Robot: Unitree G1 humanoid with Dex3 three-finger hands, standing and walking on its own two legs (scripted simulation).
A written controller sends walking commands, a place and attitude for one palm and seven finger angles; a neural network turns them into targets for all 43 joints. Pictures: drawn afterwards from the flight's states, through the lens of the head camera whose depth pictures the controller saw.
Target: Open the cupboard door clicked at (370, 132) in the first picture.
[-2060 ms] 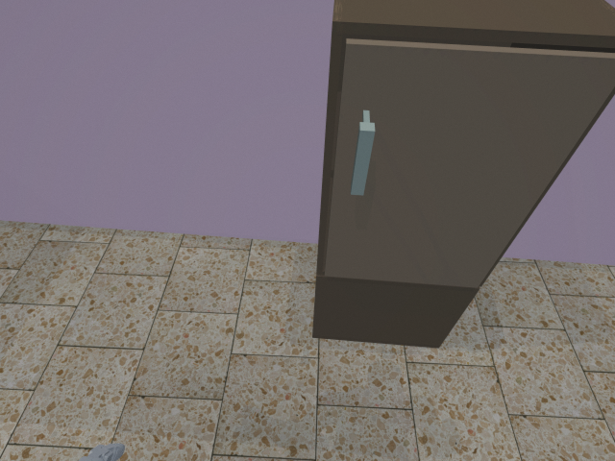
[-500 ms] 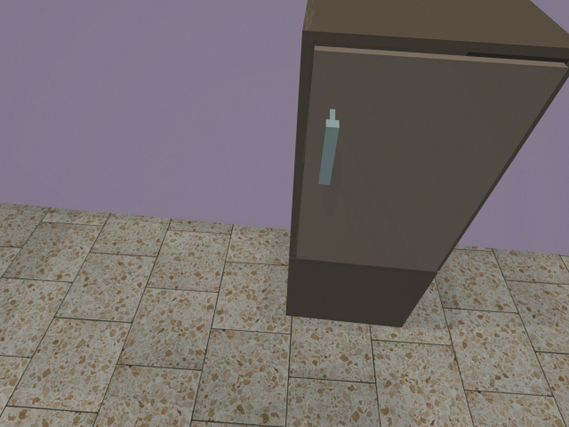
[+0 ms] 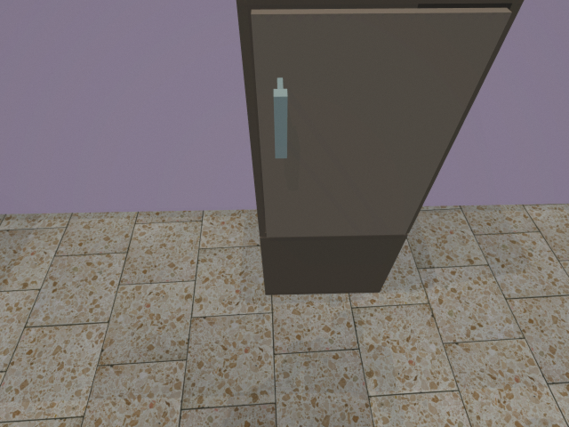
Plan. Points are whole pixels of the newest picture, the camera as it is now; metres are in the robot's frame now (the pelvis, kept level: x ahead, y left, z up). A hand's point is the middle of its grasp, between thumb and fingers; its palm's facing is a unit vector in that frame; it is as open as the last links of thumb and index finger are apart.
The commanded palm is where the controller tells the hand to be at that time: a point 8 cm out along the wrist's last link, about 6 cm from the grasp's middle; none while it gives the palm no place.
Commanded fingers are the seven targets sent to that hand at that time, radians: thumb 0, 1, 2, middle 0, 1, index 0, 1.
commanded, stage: walk to a spot facing it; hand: left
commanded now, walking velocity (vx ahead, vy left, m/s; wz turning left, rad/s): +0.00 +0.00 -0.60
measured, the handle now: (280, 119) +0.60 +0.06 +0.08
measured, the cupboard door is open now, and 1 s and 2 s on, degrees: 0 0 0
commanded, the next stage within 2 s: none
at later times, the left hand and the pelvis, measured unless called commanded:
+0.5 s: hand out of the picture +0.08 +0.15 -0.15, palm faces -0.15 -0.95 -0.26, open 7.4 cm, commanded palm none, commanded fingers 0.00 0.90 0.90 -0.20 -0.30 -0.20 -0.30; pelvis +0.01 -0.04 +0.01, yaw -15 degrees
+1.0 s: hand (173, 383) +0.20 +0.21 -0.16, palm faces -0.47 -0.86 -0.23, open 7.4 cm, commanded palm none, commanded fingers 0.00 0.90 0.90 -0.20 -0.30 -0.20 -0.30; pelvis +0.02 +0.05 +0.01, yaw -33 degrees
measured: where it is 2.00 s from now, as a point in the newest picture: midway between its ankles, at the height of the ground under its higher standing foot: outside the picture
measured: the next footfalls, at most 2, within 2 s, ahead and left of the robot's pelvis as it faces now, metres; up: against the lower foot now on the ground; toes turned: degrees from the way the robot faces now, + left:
left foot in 0.78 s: +0.10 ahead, +0.11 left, +0.00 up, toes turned -26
right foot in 1.32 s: -0.07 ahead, -0.06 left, +0.00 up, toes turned -51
